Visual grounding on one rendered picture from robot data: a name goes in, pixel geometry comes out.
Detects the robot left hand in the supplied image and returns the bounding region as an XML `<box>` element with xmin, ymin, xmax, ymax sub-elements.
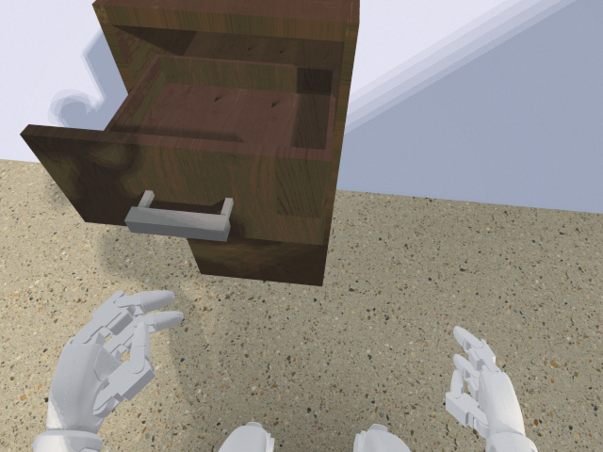
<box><xmin>46</xmin><ymin>290</ymin><xmax>184</xmax><ymax>434</ymax></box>

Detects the robot left thigh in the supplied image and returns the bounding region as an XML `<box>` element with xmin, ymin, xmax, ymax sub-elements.
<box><xmin>218</xmin><ymin>426</ymin><xmax>275</xmax><ymax>452</ymax></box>

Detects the handle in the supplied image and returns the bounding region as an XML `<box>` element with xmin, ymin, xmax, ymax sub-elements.
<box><xmin>124</xmin><ymin>190</ymin><xmax>234</xmax><ymax>242</ymax></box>

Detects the cabinet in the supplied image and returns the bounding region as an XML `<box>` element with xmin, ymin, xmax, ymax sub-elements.
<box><xmin>92</xmin><ymin>0</ymin><xmax>360</xmax><ymax>286</ymax></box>

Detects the robot right hand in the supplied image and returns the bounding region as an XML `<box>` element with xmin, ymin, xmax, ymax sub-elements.
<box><xmin>446</xmin><ymin>326</ymin><xmax>526</xmax><ymax>442</ymax></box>

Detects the drawer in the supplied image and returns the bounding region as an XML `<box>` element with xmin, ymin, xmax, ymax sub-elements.
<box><xmin>20</xmin><ymin>55</ymin><xmax>338</xmax><ymax>245</ymax></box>

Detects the right robot forearm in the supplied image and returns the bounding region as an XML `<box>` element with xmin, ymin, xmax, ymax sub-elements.
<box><xmin>485</xmin><ymin>432</ymin><xmax>538</xmax><ymax>452</ymax></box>

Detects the robot right shin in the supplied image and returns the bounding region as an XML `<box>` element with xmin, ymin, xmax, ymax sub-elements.
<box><xmin>369</xmin><ymin>424</ymin><xmax>388</xmax><ymax>432</ymax></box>

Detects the left robot forearm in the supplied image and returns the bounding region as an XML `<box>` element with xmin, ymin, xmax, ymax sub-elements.
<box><xmin>32</xmin><ymin>430</ymin><xmax>103</xmax><ymax>452</ymax></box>

